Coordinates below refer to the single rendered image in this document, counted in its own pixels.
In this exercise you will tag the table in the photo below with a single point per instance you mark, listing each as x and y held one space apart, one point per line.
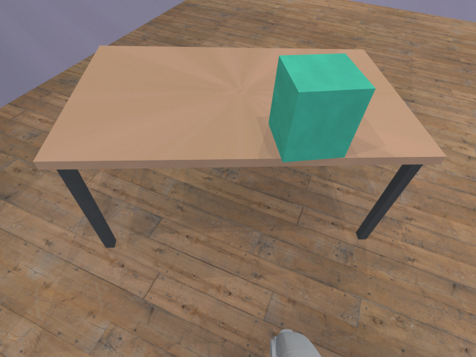
182 107

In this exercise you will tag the carton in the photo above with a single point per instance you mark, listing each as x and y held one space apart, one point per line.
318 103

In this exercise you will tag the robot right thigh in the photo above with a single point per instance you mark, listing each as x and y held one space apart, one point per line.
292 344

